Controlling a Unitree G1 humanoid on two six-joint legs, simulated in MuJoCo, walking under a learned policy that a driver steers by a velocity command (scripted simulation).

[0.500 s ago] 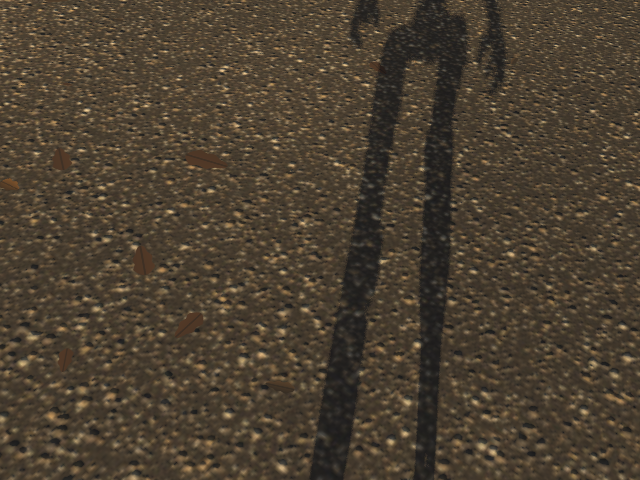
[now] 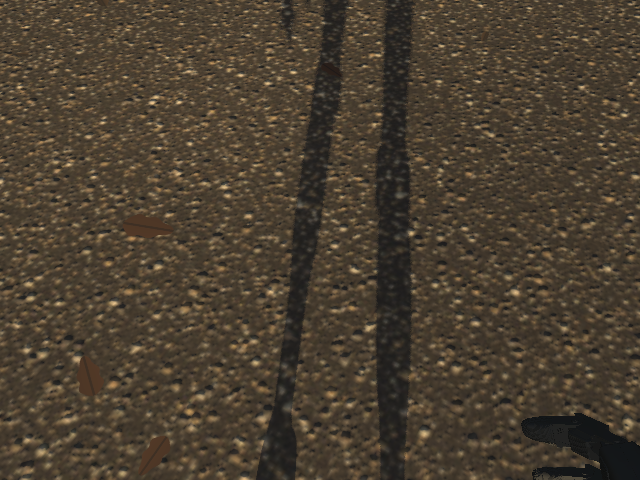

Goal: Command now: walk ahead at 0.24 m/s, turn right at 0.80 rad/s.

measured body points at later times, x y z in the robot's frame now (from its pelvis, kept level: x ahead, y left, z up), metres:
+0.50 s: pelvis +0.10 +0.04 -0.01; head +0.12 +0.01 +0.44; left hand +0.39 +0.20 -0.09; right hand +0.08 -0.27 -0.12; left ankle +0.23 +0.12 -0.74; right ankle +0.07 -0.05 -0.72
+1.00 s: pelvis +0.15 +0.01 -0.01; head +0.16 +0.00 +0.44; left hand +0.46 +0.08 -0.11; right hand +0.01 -0.27 -0.10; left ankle +0.23 +0.07 -0.74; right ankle +0.06 -0.05 -0.72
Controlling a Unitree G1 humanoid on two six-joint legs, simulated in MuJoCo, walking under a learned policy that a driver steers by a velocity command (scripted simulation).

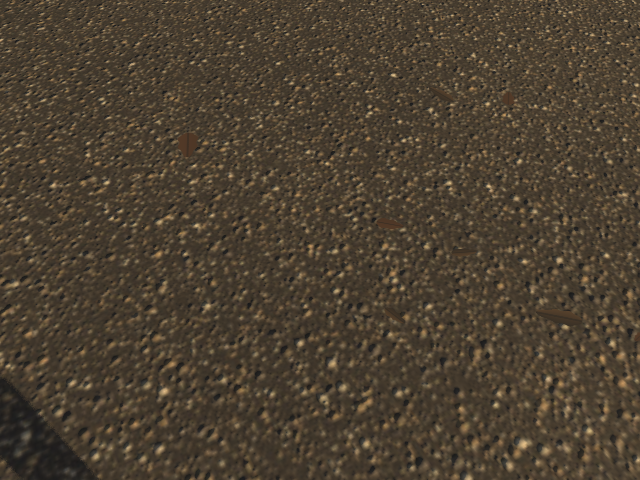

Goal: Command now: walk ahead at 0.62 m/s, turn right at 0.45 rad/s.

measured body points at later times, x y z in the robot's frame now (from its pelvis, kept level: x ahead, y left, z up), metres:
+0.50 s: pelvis +0.27 -0.05 +0.00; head +0.29 -0.05 +0.45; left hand +0.37 +0.23 -0.09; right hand +0.35 -0.32 -0.12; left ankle +0.15 +0.06 -0.63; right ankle +0.27 -0.16 -0.73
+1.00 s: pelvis +0.65 +0.12 -0.01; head +0.68 +0.12 +0.44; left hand +0.64 +0.41 -0.09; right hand +0.85 -0.10 -0.14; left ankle +0.63 +0.11 -0.73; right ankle +0.78 -0.03 -0.64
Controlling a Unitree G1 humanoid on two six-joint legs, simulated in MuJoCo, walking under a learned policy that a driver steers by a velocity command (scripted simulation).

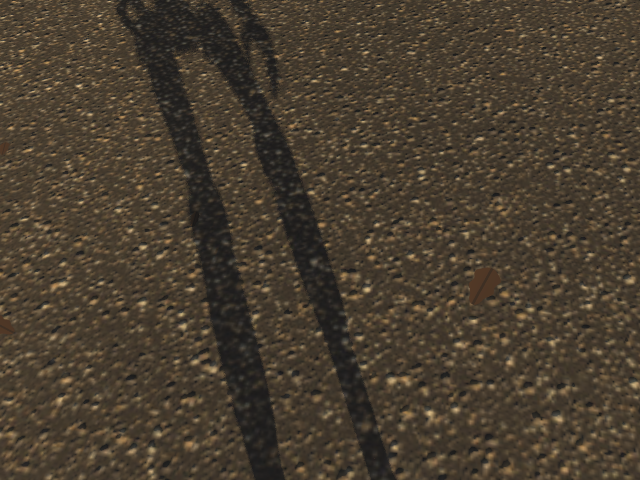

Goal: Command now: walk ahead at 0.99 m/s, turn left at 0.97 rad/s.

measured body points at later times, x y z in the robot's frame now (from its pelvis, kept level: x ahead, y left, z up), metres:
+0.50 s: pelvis +0.47 -0.05 +0.02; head +0.49 -0.05 +0.47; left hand +0.32 +0.19 -0.11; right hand +0.75 -0.23 -0.05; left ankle +0.55 +0.10 -0.66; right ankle +0.41 -0.17 -0.72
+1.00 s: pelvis +0.83 -0.01 +0.00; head +0.88 -0.02 +0.45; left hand +1.09 +0.21 -0.08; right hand +0.80 -0.30 -0.12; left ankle +0.75 +0.12 -0.72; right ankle +0.97 -0.11 -0.70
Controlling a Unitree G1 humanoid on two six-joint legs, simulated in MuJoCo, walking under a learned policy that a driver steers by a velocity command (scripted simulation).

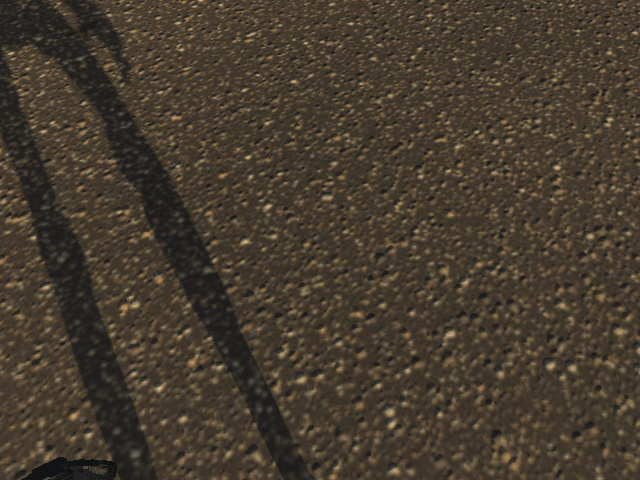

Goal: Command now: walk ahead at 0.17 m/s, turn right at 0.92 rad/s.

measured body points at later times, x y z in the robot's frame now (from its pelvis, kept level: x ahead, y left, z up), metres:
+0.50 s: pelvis +0.12 +0.04 +0.01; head +0.15 +0.03 +0.45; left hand +0.35 +0.27 -0.10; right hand +0.16 -0.28 -0.09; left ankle +0.21 +0.14 -0.72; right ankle +0.17 -0.06 -0.73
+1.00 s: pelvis +0.13 +0.06 +0.01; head +0.14 +0.05 +0.46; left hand +0.37 +0.23 -0.11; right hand +0.06 -0.20 -0.12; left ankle +0.21 +0.14 -0.72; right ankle +0.04 -0.01 -0.73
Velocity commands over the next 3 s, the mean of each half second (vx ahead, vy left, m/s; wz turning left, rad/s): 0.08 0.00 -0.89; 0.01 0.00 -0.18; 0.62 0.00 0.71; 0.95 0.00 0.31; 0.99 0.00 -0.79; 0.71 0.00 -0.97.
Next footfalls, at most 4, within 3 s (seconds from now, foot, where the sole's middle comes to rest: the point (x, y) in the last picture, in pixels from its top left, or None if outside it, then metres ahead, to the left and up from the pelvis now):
0.04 right None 0.21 -0.06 -0.76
0.52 left None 0.24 0.11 -0.76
0.90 right None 0.08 -0.03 -0.76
1.36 left None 0.39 0.16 -0.76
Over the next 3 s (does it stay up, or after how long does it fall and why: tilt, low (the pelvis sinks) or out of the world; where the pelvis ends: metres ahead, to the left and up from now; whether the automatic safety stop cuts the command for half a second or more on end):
stays up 1.66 -0.04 0.00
